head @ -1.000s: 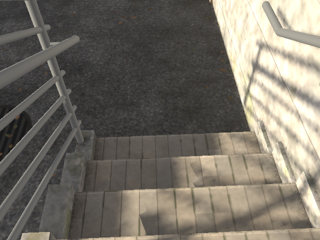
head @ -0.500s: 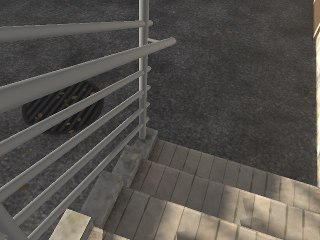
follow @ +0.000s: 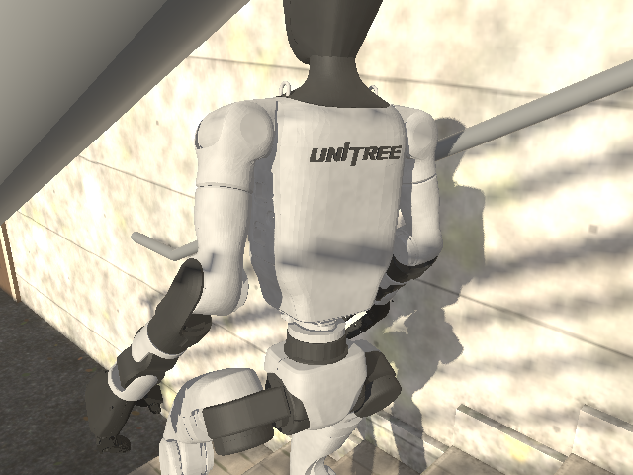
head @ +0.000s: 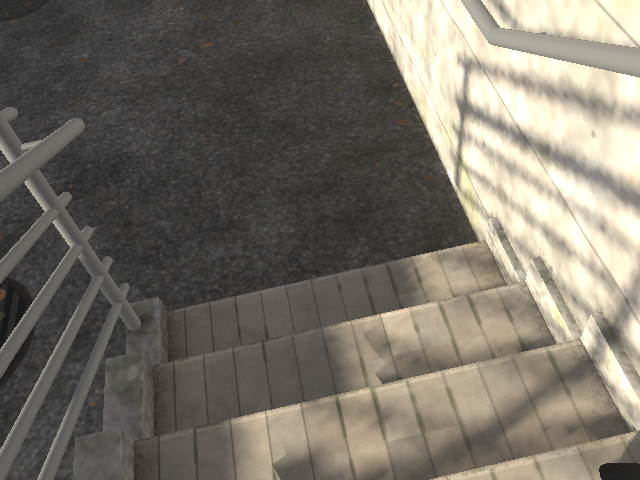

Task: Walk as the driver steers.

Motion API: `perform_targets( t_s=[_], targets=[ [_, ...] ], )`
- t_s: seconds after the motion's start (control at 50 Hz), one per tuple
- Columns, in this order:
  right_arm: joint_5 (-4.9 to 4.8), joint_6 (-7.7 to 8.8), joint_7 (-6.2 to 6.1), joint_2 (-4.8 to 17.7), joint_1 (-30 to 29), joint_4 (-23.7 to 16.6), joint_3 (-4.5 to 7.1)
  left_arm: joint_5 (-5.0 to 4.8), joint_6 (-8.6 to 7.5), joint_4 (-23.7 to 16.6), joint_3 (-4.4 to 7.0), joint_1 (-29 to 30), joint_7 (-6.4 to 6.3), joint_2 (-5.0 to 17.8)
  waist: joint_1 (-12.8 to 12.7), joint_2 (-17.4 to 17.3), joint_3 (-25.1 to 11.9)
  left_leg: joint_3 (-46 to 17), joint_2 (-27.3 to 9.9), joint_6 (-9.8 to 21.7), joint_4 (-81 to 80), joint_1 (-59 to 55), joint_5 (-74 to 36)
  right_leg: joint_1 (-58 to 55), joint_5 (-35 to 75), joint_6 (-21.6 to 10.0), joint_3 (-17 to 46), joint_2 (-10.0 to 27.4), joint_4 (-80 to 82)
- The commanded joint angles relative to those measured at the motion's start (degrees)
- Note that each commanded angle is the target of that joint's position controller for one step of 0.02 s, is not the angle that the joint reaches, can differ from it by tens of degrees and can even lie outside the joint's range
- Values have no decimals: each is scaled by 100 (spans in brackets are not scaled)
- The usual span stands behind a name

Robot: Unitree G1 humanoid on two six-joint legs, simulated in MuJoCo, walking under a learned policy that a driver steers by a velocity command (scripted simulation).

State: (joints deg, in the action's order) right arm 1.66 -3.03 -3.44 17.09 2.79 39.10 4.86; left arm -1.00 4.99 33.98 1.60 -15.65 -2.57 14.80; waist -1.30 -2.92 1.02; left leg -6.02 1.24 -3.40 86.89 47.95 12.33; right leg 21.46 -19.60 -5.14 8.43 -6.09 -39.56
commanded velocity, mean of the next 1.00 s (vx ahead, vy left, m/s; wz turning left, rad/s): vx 0.00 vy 0.00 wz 0.35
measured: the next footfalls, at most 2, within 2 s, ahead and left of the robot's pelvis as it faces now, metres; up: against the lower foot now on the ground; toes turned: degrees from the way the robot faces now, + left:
left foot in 0.66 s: +0.01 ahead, +0.20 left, +0.00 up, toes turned +22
right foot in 1.30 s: +0.08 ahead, -0.06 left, +0.00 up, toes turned +6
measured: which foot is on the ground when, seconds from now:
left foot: up 0.00-0.64, down 0.66-1.00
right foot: down 0.00-0.66, up 0.68-1.00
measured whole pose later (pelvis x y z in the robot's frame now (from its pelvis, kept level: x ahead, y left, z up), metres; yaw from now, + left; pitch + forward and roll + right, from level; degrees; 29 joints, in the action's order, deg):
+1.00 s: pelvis +0.02 +0.10 -0.01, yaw +24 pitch +1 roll -1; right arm 0.6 -0.5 -1.4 7.5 8.5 39.9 0.1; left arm -1.4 5.3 40.8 4.0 -17.6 -2.1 14.9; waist -3.0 5.1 -1.2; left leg -1.6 2.4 2.7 43.9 21.6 23.3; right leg 35.3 -13.1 3.9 13.0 -4.3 -80.7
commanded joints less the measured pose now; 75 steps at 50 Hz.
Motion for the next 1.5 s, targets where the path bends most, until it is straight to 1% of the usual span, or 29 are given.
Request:
perform_targets(
  t_s=[0.02, 0.12, 0.26, 0.38, 0.44, 0.58, 0.6, 0.64, 0.66, 0.68, 0.7, 0.72, 0.78, 0.82, 0.86, 0.96, 1.02, 1.1, 1.18, 1.24, 1.26, 1.28, 1.3, 1.32, 1.34, 1.38, 1.4, 1.46, 1.5],
  targets=[
    [31, 76, 60, 98, 482, -172, -39, 3, -27, -607, 79, 804, -195, 865, 370, 721, -1000, 199, 143, -59, 1055, 42, -692, -783, 5097, -582, 1110, 1207, 490],
    [-211, -75, 19, -3, 736, -173, -92, 61, -124, 2, -311, 189, -103, -90, 49, 790, -644, -833, 434, -172, 382, -121, -158, -983, 3735, -455, 866, 1222, 498],
    [-432, -160, 111, 334, 749, -580, -1, 143, -255, 53, -41, 336, -227, 399, 18, 964, -237, -1657, 587, -287, -84, 330, 951, -1803, 4376, -536, 1705, 2149, 553],
    [-361, -288, -3, 320, 1113, -515, 15, 241, -396, 99, 72, 266, -8, 321, 60, 865, -314, -946, 399, -218, 850, 415, 1124, -1516, 4612, -1048, 937, 2157, 746],
    [-280, -233, 16, 207, 1027, -674, -31, 156, -392, 173, 115, 403, -61, 393, 182, 837, -258, -466, -8, -239, 286, 303, 702, -1311, 3722, -1135, 613, 2171, 850],
    [-371, -153, 351, -146, 792, -1074, -301, 99, -139, 189, 338, 513, -5, 996, 85, 1505, -465, 1124, 12, 97, -2975, -1901, 1157, -447, 2947, -608, -769, 2198, 709],
    [-323, -141, 366, 61, 987, -987, -225, 109, -209, 21, 392, 820, 33, 1169, 263, 1454, -665, 991, -133, 224, -2701, -2430, 178, -194, 3335, -470, -752, 2459, 230],
    [-488, -143, 293, -4, 1767, -816, -83, -13, -202, 175, 356, 709, 43, 930, 678, 1061, -685, 1105, 362, 699, -4976, -3813, 444, 328, 2695, 82, -1350, 2070, -933],
    [-554, -94, 326, 532, 2413, -530, 158, 128, -324, 55, 257, 523, 64, 484, 798, -402, -644, -286, 28, 1178, -5533, -5174, -1001, 1886, -687, 525, -1460, 1550, -2957],
    [-439, 10, 459, 1437, 1884, -981, 213, 313, -393, -286, 221, 267, 132, 309, 98, -1801, -1113, -3410, -1653, 2314, -5243, -5662, -3985, 3402, -2527, 909, -663, 676, -4695],
    [-131, 151, 608, 1483, 1758, -999, 255, 118, -450, -456, 342, 963, 119, 759, 594, -781, -1663, -4205, -2232, 3061, -6091, -5110, -3252, 3356, -2135, 904, 243, 552, -4763],
    [-119, 161, 656, 1344, 1415, -973, 222, -94, -457, -527, 418, 1324, 39, 937, 399, -48, -953, -3964, -1911, 2913, -6159, -4453, -2132, 3265, -1684, 874, 178, 539, -4678],
    [-378, 48, 454, 322, 451, -893, -106, 117, -79, -151, 404, 716, -33, 814, -100, -192, -625, -2078, -1367, 2094, -5631, -3202, -1998, 2483, -492, 1028, -22, 794, -4442],
    [-227, 117, 395, -72, 477, -523, -281, 25, -3, 399, 341, 3, 113, 457, -284, 23, -779, -1149, -1008, 1678, -5531, -2497, -2567, 1323, 514, 926, -111, 630, -4299],
    [-81, 253, 306, -93, 604, -234, -314, -73, -107, 642, 294, -344, 179, 251, -229, -81, -876, -761, -1126, 1548, -5517, -2381, -2944, 754, 1071, 835, 352, 376, -4273],
    [-77, 344, 137, 22, 806, -165, -168, -19, -114, 83, 417, 453, 23, 687, 199, -256, -418, -805, -1528, 1700, -5218, -3453, -3197, 2022, 869, 856, 642, 256, -4383],
    [-68, 333, 163, -100, 819, -224, -227, -6, -1, -187, 343, 373, -16, 522, 164, -751, -399, -890, -1686, 2025, -5359, -3544, -2961, 2129, 196, 1099, 388, 290, -4379],
    [-271, 290, 151, 553, 1546, -61, 51, -110, -53, -225, 151, 224, 137, 217, 495, -861, -173, -1391, -1853, 1712, -6387, -3249, 3292, 2261, -361, 687, -695, 738, -2629],
    [-337, 544, 80, 490, 1341, -24, 31, 7, -371, -460, 277, 378, 224, 337, 490, -792, 282, -972, -2129, 1426, -6394, -2828, 2591, 1877, -496, 581, -858, 860, -2000],
    [-130, 664, 304, 615, 548, -236, 53, -72, -341, -320, 372, -226, 268, 397, 12, -559, -576, -493, -2266, 1247, -5609, -2628, 1651, 780, 346, 325, -1222, 918, -2598],
    [-269, 605, 359, 366, 799, -115, -41, -215, -343, -512, 179, 46, 338, -61, 85, -850, -342, -33, -2210, 1093, -5907, -2497, 1746, 620, -1823, 118, -1286, 766, -910],
    [-364, 657, 344, 550, 291, -242, 31, -206, -404, -252, 282, -699, 304, 172, -299, -817, -548, 305, -2077, 939, -5083, -2225, 873, -367, -116, 154, -1551, 725, -943],
    [-200, 722, 324, 423, -479, -479, -2, -78, -431, 443, 499, -2293, 254, 581, -1134, -89, -949, 1149, -1620, 656, -3152, -1343, -189, -2053, 587, 68, -2174, 142, -831],
    [-77, 771, 267, -34, -640, -755, -143, -97, -539, 683, 646, -3030, 304, 990, -1403, 1632, -262, 1294, -797, 374, -123, 986, 1248, -3046, 90, -723, -1, 561, 207],
    [120, 992, 203, -93, -538, -1139, -215, -150, -806, 410, 517, -2503, 442, 1336, -794, 2650, 53, 490, -58, 457, 534, 2314, 2313, -2907, 1591, -1227, 2439, 1248, 777],
    [-383, 1181, 270, 545, -573, -1017, -58, -86, -925, 10, 460, -1744, 470, 1101, -378, 884, -202, -352, -320, 501, -233, 2663, 1678, -2674, -571, -1766, 4024, 2173, 1420],
    [-359, 1198, 310, 617, -239, -845, -17, 11, -889, -10, 410, -1342, 460, 955, -53, 36, -94, -550, -623, 625, -1123, 2481, 940, -2346, -356, -1486, 3536, 2059, 783],
    [-11, 1121, 601, 587, -126, -505, 7, -50, -816, -165, 270, -593, 138, 741, 300, 465, -101, -202, -409, 602, -3016, 405, -2052, -352, 761, -905, 1695, 914, -270],
    [202, 1028, 805, 53, -376, -630, -162, -56, -720, 265, 141, -704, -212, 669, 201, 250, -96, 652, 129, 577, -4368, -1951, -4766, 1548, -324, -624, 805, 378, 63]
  ],
)
Keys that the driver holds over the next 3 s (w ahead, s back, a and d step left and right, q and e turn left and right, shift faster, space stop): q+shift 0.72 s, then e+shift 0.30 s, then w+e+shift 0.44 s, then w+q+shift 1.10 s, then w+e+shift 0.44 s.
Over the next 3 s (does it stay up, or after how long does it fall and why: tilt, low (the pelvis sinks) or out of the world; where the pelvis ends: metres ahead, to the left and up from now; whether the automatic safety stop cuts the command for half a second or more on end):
stays up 1.10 0.24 -0.59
